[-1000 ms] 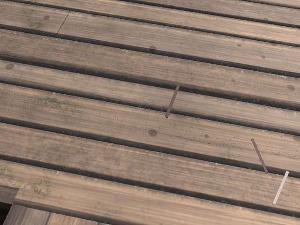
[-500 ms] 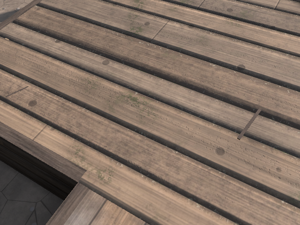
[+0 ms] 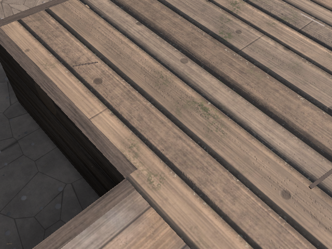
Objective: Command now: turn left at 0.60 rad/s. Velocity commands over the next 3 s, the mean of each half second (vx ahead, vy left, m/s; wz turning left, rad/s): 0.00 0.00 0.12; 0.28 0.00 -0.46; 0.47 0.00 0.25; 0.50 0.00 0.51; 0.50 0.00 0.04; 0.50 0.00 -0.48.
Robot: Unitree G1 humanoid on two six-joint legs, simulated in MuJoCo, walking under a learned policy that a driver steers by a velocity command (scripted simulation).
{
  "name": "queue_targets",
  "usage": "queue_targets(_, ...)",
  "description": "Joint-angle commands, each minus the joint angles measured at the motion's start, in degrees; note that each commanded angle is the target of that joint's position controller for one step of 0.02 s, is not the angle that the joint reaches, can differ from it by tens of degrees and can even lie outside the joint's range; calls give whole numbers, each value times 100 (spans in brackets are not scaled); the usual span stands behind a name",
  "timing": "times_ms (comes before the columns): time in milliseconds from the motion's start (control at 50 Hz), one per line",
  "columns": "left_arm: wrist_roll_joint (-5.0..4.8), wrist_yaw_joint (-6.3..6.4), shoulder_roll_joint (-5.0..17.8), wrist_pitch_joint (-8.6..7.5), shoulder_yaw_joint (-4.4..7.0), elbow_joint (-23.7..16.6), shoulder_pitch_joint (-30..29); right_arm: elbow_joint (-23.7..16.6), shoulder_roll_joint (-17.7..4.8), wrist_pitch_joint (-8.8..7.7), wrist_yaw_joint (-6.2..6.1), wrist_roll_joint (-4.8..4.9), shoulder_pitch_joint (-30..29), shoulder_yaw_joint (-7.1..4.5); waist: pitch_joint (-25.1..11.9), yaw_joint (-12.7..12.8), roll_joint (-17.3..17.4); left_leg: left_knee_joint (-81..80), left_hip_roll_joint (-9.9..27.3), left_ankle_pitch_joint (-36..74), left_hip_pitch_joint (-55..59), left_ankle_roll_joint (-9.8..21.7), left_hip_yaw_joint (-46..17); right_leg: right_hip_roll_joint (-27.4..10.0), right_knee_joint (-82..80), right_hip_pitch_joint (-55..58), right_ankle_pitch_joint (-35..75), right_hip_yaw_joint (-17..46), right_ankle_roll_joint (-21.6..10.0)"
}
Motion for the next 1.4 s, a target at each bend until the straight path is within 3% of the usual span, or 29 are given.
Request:
queue_targets(20,-8,-8,354,-94,71,-410,-132,-448,-1041,-20,-47,0,-166,-310,-748,-48,918,-417,1374,1706,967,1028,-1567,-3,-620,-261,13,166,55)
queue_targets(160,-97,-154,361,-228,49,-457,55,-540,-892,112,88,-16,-399,-212,-848,-109,1131,-8,1294,2080,605,1014,-2030,65,-1717,817,-198,52,-102)
queue_targets(200,-84,-243,216,-278,-20,-387,396,-529,-556,112,86,5,-617,-65,-935,144,1083,182,1148,1950,461,762,-1854,-68,-2858,1579,567,-34,-235)
queue_targets(220,14,-284,95,-311,-88,-370,481,-425,-260,79,89,-9,-476,43,-939,230,899,177,940,1364,273,438,-1667,-229,-3823,2180,1703,95,-335)
queue_targets(240,129,-282,382,-326,-80,-439,372,-283,-17,36,84,-167,-2,100,-1027,-117,43,790,400,190,161,25,-1072,-945,-4016,2497,2900,986,-578)
queue_targets(260,168,-269,414,-313,-152,-473,-93,-161,-130,-12,94,-225,544,36,-795,-701,-785,737,30,-1187,142,-264,-595,-1320,-3762,2061,3421,1382,-1210)
queue_targets(280,134,-281,194,-324,-202,-532,-338,-153,-328,-30,62,-273,323,2,-629,-570,-969,374,261,-881,479,-448,-436,-1280,-3991,1463,2214,1518,-1445)
queue_targets(300,98,-303,200,-323,-196,-536,-334,-119,-528,-36,26,-240,-46,-65,-464,-360,-850,184,286,-461,648,-430,-403,-908,-4041,1360,1337,1294,-1194)
queue_targets(340,-10,-280,532,-333,-127,-504,-60,-166,-529,17,-20,-204,-429,-100,-308,-116,-649,248,234,-142,699,-355,-301,-685,-4101,1245,663,1186,-935)
queue_targets(520,-154,-99,643,-41,2,-930,37,-47,-371,-203,-27,-67,-152,-279,-609,20,-262,397,224,134,413,-321,128,-472,-3359,1551,1731,1773,-1196)
queue_targets(560,-172,-107,408,7,-67,-1033,0,-18,-441,-217,13,-82,51,-328,-677,-48,347,-171,567,-834,767,-29,-239,-7,-2888,972,291,1313,-947)
queue_targets(600,-210,-131,225,-29,-123,-1114,30,15,-753,-252,28,-61,405,-407,-376,-201,1553,-1159,1847,-2346,1285,853,-1895,568,-1322,-413,-1010,229,-652)
queue_targets(620,-207,-153,438,-76,-60,-1204,-171,-13,-821,-329,18,-89,469,-411,-87,-311,1520,-1393,2499,-2319,1196,1249,-2506,143,-157,-1037,-1238,191,-596)
queue_targets(640,-219,-184,560,-109,5,-1192,-143,-20,-764,-393,-23,-72,434,-372,45,-223,1026,-1366,2567,-2193,1096,1277,-2421,-87,402,-1283,-1063,297,-585)
queue_targets(700,-174,-304,300,-144,-76,-1157,-145,-16,-806,-436,-76,26,296,-339,76,-257,748,-1445,2102,-1506,1300,865,-1231,-398,263,-1437,-351,67,-449)
queue_targets(800,-158,-455,144,-170,-225,-1265,-263,55,-1105,-436,52,72,280,-399,-148,-323,954,-1306,1723,-520,559,601,261,-350,-1401,252,-41,-599,-466)
queue_targets(860,-155,-431,395,-148,-103,-1024,506,144,-1087,-400,119,142,274,-380,-309,98,715,-637,1775,-679,53,430,584,51,-2280,1602,445,-1046,-680)
queue_targets(880,-156,-378,670,-142,54,-828,1155,159,-888,-420,134,59,362,-302,-560,371,453,309,1564,-128,-314,252,942,282,-2366,2495,368,-1066,-817)
queue_targets(900,-194,-314,1043,-148,220,-679,2005,69,-545,-455,134,-79,295,-185,-799,763,-439,2295,1157,-268,-1178,-149,1497,-207,-2846,3495,176,3,-1133)
queue_targets(920,-105,-290,1838,-256,282,-884,2151,-466,-142,-589,105,-190,99,-28,-1123,597,-2182,4366,117,-2375,-3280,-548,997,-1758,-4303,4265,-1275,3871,-2310)
queue_targets(940,-83,-340,1259,-391,121,-938,2073,-378,-686,-709,138,64,-86,-126,-1162,808,-1092,5045,376,-2048,-3777,-455,149,-2089,-4874,4201,-2085,4402,-2550)
queue_targets(960,-44,-353,955,-472,4,-872,1893,-353,-847,-749,180,203,-196,-158,-634,658,-845,5058,644,-1510,-4013,-269,210,-2062,-4767,3807,-1925,3760,-2392)
queue_targets(1000,21,-357,609,-504,-123,-884,1335,-126,-681,-747,166,10,-39,-102,-262,317,-260,4335,1065,-574,-3442,-211,248,-1581,-4532,2923,-534,2427,-1986)
queue_targets(1020,77,-335,535,-514,-178,-894,1115,-22,-672,-694,194,-18,98,-113,-228,157,-393,4111,1159,-248,-3000,-233,254,-1365,-4654,2535,78,1907,-1840)
queue_targets(1100,89,-249,534,-631,-199,-605,1204,208,-483,-511,233,-10,69,-31,-158,117,-110,3450,1044,832,-2897,-442,378,-1134,-4946,2521,2017,621,-1671)
queue_targets(1160,89,-178,547,-629,-211,-406,1252,150,-292,-551,305,8,-362,64,-49,258,-87,2170,831,1801,-2632,-413,476,-906,-5044,2530,2593,-171,-1376)
queue_targets(1280,6,-124,689,-588,-152,51,1653,-136,-130,-617,546,73,-1241,165,336,594,-25,715,563,2015,-2595,-146,687,-1209,-5113,3307,3053,-707,-1210)
queue_targets(1360,6,12,837,-415,-116,144,1676,-256,-343,-607,639,48,-1065,71,-168,285,-499,651,5,849,-1977,239,1258,-1311,-3872,4105,6687,-971,-1030)
queue_targets(1400,51,96,1000,-307,-83,69,1523,-34,-792,-558,552,66,190,-156,-954,-421,-558,491,-289,681,-288,578,1280,-1227,-2043,3774,7657,-1111,-926)
Next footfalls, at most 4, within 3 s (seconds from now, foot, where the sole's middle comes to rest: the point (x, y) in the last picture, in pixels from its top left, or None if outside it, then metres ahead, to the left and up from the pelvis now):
0.22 right None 0.07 -0.15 -0.78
0.90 right None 0.14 -0.22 -0.78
1.42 left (192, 229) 0.52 -0.13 -0.78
1.86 right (240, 174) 0.78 -0.36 -0.78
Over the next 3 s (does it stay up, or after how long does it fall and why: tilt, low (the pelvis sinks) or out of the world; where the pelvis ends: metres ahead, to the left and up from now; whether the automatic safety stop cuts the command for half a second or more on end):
stays up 1.18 -0.20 -0.02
